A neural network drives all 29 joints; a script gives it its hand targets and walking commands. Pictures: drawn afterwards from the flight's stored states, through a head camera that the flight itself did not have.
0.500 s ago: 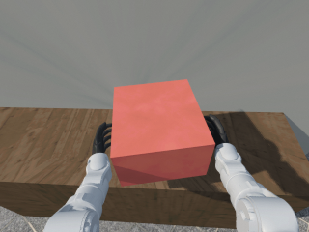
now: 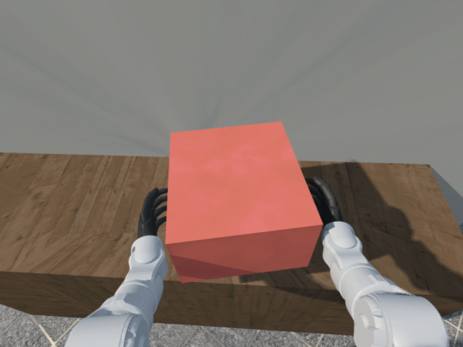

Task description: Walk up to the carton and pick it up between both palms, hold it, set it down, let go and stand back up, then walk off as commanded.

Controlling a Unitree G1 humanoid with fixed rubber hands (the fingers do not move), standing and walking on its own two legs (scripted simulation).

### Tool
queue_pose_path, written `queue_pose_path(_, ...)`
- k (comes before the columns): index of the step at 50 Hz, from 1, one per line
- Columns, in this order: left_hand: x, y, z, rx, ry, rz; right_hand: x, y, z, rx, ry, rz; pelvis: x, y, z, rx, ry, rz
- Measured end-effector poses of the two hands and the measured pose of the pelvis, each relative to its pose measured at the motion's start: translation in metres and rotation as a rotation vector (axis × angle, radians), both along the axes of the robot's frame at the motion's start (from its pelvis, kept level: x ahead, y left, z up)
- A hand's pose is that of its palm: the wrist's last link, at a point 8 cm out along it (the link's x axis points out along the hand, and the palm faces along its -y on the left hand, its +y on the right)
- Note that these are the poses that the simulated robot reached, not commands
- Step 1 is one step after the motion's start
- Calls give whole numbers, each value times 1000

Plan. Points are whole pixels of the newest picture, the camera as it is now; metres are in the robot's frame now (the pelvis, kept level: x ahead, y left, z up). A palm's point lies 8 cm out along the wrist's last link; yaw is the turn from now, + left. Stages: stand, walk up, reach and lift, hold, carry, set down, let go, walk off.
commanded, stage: set down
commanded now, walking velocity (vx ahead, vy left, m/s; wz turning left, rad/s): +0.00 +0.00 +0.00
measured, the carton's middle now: (235, 195) +0.43 +0.01 -0.03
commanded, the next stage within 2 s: none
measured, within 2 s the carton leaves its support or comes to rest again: rests again in 0.58 s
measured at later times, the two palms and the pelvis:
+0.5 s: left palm (162, 247) +0.35 +0.16 -0.08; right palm (324, 230) +0.37 -0.18 -0.08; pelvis +0.01 -0.01 -0.01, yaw +0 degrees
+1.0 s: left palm (164, 252) +0.34 +0.16 -0.10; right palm (324, 234) +0.37 -0.18 -0.10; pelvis +0.00 -0.01 -0.02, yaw +0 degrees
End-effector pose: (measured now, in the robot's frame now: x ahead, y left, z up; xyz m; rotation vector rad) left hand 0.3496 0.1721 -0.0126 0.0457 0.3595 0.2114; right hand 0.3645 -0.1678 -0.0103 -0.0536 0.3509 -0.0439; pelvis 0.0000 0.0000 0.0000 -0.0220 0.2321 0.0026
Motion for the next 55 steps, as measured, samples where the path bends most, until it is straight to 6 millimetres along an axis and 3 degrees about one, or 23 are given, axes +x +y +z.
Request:
queue_pose_path(11, 5, -1, -20, 0, 22, -4, 3, -1, -22, -4, 20, 1, 6, 0, -2, 0, 61, -1)
queue_pose_path(23, 0, -6, -66, -4, 50, 8, 6, -7, -64, -9, 27, 12, 12, -7, -7, 8, 229, -5)
queue_pose_path(31, -4, -9, -86, -17, 14, 33, 5, -11, -86, -4, 12, 29, 13, -13, -11, 12, 315, -6)
queue_pose_path(48, -5, -9, -90, -29, -28, 35, 7, -11, -90, -6, -15, 48, 5, -14, -16, 12, 359, -8)
queue_pose_path(55, -3, -7, -94, -55, 35, 48, 11, -29, -86, -91, 44, 102, 1, -11, -18, 7, 383, -9)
